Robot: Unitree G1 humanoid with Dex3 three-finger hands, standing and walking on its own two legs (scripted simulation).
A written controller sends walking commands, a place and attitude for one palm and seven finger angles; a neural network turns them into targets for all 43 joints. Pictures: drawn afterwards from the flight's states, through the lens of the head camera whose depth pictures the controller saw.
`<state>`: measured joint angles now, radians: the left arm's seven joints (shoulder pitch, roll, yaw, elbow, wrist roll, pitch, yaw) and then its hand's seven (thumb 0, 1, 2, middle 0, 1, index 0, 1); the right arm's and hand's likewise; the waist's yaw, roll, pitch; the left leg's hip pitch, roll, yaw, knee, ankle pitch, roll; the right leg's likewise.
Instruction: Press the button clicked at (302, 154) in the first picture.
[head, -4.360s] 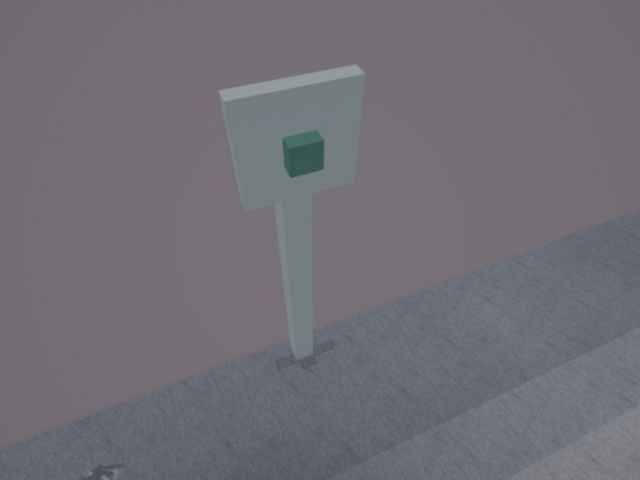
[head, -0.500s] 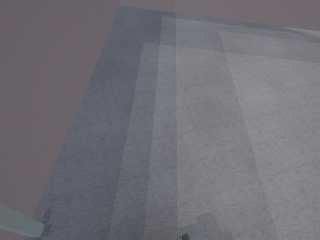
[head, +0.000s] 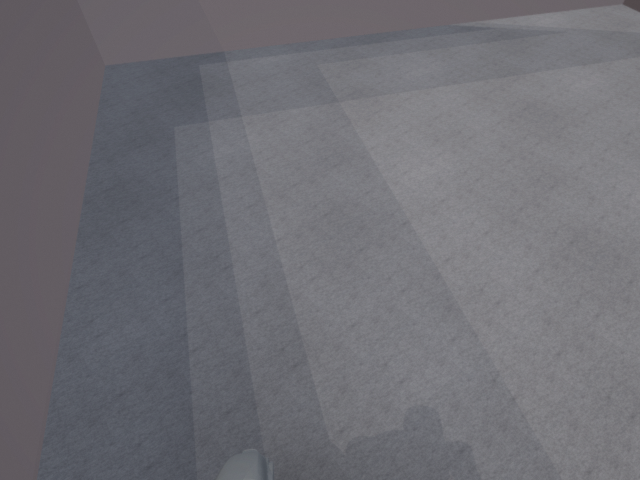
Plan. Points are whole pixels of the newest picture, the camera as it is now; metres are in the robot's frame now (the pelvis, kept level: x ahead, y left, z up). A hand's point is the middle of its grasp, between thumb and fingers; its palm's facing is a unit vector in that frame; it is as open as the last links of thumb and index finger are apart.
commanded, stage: walk to a spot facing it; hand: left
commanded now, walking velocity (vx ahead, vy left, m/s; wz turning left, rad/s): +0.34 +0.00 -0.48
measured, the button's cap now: out of the picture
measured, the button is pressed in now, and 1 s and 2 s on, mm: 0 0 0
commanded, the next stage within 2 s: turn to face it in 0.92 s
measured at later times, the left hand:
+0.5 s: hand (212, 344) +0.35 +0.21 -0.16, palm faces -0.25 -0.95 -0.18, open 7.4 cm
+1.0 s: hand (302, 262) +0.54 +0.07 -0.17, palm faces -0.48 -0.85 -0.23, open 7.3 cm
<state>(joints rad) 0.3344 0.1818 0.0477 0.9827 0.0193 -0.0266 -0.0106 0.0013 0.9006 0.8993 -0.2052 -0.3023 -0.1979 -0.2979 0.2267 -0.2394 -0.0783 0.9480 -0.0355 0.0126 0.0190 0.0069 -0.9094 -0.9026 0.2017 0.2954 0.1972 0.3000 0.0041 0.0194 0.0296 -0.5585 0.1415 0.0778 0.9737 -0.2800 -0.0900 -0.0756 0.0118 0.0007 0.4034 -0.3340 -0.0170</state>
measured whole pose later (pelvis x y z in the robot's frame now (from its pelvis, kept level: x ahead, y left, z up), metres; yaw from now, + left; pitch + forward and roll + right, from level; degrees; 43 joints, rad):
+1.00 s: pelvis +0.40 -0.07 +0.00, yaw -33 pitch +1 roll -1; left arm 0.25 0.20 0.07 0.99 0.02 -0.04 0.00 -0.01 0.93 0.90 -0.21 -0.30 -0.20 -0.30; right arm 0.16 -0.19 -0.06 0.92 -0.04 -0.02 0.00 0.00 -0.91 -0.90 0.20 0.30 0.20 0.30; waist 0.00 0.02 0.04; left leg -0.59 0.17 0.05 0.99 -0.26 -0.09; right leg -0.23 0.06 -0.03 0.47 -0.27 -0.07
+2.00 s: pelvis +0.51 -0.15 +0.00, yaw -5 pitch -1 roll +3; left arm 0.19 0.18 0.03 0.89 0.01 0.01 0.03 0.00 0.90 0.90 -0.21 -0.30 -0.20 -0.30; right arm 0.23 -0.28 -0.11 0.94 -0.03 0.08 0.02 0.00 -0.91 -0.90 0.20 0.30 0.20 0.30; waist -0.04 0.04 0.05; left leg -0.54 0.00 -0.01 1.17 -0.36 -0.08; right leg -0.18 -0.07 -0.10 0.49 -0.30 -0.03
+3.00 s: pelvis +0.52 -0.15 +0.00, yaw +32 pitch -1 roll +2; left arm 0.17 0.18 0.02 0.85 0.02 0.01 0.03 0.00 0.90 0.90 -0.21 -0.30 -0.20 -0.30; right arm 0.24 -0.27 -0.11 0.96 -0.03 0.09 0.03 0.00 -0.91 -0.90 0.20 0.30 0.20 0.30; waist -0.05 0.03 0.08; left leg -0.48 0.02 0.00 1.14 -0.40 -0.08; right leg -0.20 -0.11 -0.15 0.52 -0.30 0.00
